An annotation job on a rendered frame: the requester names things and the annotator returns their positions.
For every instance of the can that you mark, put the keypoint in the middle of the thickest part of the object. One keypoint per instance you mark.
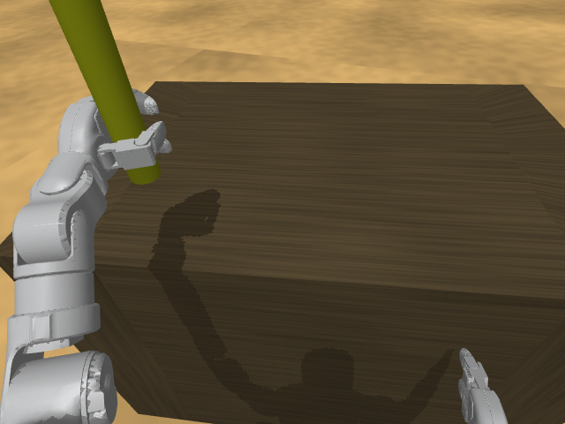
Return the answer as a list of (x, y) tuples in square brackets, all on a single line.
[(89, 36)]

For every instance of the left robot hand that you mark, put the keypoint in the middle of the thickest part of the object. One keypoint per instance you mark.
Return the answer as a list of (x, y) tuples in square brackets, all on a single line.
[(83, 130)]

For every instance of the right robot hand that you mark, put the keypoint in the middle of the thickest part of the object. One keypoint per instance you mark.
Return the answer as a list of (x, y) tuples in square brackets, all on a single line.
[(480, 405)]

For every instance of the left robot arm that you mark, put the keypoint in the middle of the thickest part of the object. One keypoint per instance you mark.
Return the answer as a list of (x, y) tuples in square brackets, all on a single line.
[(53, 260)]

